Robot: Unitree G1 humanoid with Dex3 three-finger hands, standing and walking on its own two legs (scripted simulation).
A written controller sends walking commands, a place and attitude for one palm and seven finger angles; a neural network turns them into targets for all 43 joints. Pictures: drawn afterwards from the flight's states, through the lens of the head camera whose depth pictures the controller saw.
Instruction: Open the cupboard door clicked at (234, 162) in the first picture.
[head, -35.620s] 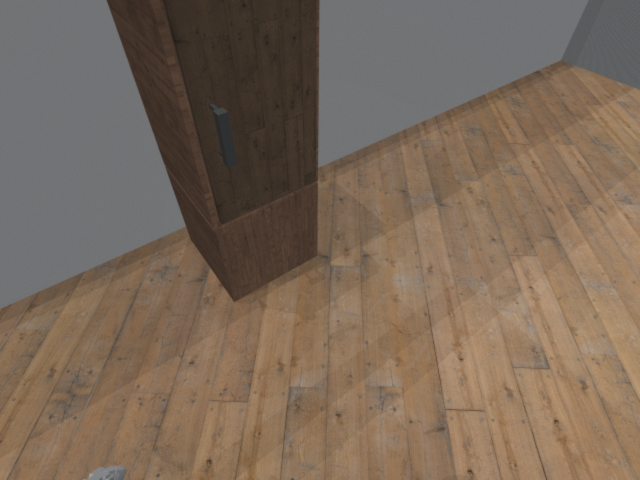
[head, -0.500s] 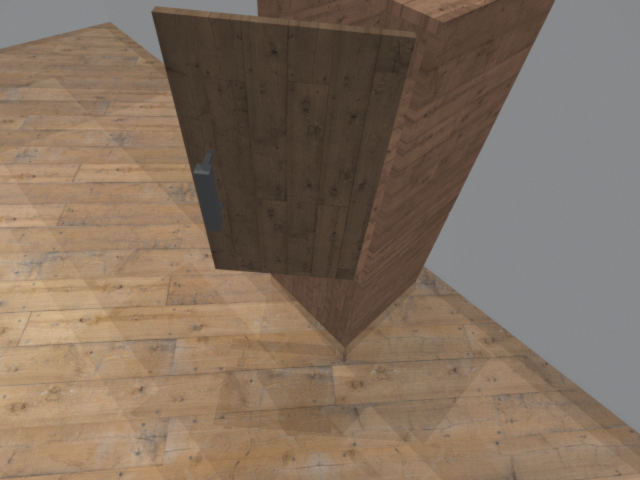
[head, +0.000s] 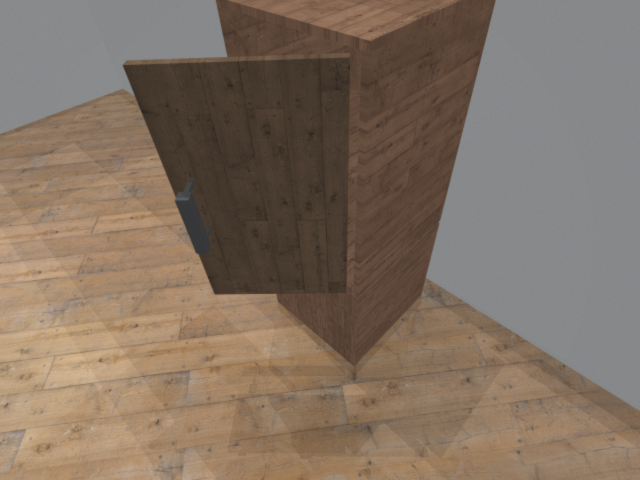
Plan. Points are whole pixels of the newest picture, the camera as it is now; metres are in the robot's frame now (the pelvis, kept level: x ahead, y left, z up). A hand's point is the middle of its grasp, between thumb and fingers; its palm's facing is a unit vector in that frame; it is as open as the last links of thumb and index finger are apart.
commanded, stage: come to a stop and stand still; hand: left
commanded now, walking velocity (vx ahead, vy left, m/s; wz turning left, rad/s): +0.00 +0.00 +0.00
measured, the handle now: (196, 217) +0.60 +0.28 -0.04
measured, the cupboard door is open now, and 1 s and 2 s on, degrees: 43 43 43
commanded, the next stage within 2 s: look again from close up in 0.44 s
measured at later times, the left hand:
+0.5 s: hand out of the picture +0.01 +0.16 -0.17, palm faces +0.00 -0.98 -0.19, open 7.4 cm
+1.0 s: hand out of the picture +0.03 +0.18 -0.17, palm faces +0.00 -0.98 -0.21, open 7.4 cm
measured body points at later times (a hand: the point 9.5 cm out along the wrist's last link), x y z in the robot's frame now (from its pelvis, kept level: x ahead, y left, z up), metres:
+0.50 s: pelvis +0.02 -0.01 +0.00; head +0.03 -0.02 +0.45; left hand +0.01 +0.21 -0.15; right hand +0.00 -0.23 -0.16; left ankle +0.02 +0.13 -0.73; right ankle -0.02 -0.09 -0.73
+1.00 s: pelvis +0.03 +0.00 +0.01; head +0.04 +0.01 +0.46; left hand +0.03 +0.23 -0.15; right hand +0.05 -0.22 -0.15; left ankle +0.02 +0.13 -0.73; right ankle -0.02 -0.09 -0.73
